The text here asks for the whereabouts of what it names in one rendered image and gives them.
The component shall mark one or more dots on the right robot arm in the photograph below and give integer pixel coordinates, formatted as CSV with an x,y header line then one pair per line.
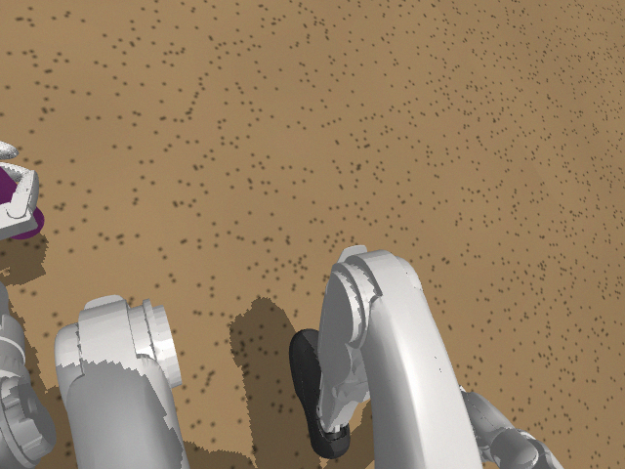
x,y
517,449

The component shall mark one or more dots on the can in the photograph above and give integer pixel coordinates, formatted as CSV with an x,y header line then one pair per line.
x,y
7,188

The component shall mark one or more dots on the right robot foot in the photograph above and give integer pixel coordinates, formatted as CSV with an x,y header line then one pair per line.
x,y
306,373

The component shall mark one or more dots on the right robot hand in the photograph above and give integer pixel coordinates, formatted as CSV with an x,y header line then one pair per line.
x,y
487,422

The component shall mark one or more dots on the left robot arm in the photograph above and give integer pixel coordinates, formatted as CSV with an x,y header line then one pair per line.
x,y
27,431

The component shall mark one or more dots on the left robot hand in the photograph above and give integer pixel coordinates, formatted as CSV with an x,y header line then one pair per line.
x,y
16,217

